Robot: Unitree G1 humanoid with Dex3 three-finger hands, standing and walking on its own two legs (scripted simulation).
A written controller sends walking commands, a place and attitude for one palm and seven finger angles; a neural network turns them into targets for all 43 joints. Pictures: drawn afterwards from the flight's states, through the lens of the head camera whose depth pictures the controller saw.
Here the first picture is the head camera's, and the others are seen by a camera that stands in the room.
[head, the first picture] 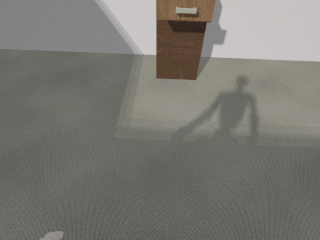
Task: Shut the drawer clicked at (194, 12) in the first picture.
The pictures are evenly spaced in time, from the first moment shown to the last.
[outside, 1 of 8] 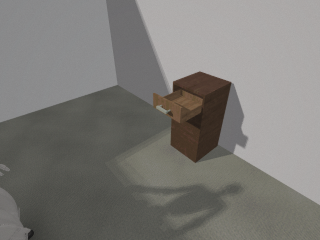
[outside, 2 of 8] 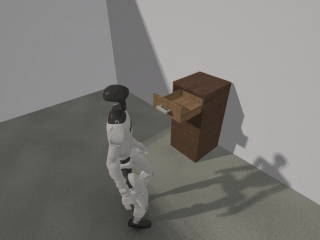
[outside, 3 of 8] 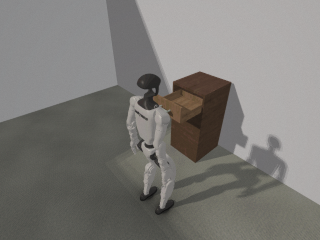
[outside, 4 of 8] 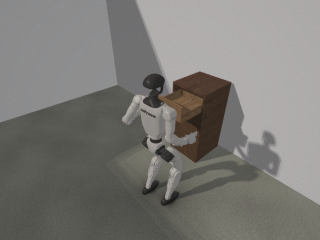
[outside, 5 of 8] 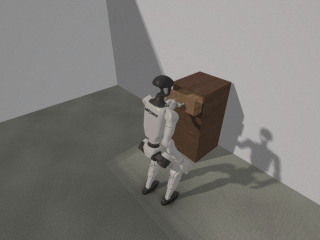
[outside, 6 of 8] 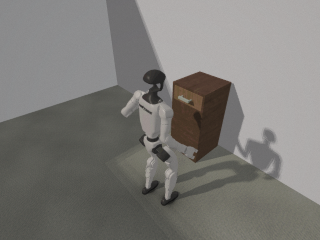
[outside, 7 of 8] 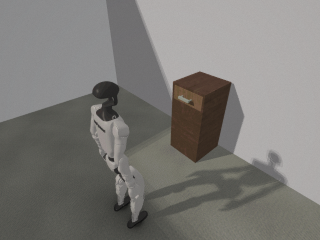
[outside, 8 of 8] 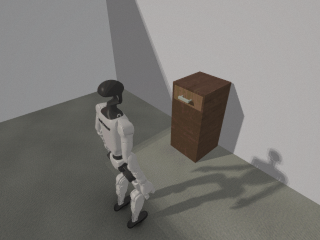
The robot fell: no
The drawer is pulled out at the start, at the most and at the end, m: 0.30 0.30 0.00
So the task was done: yes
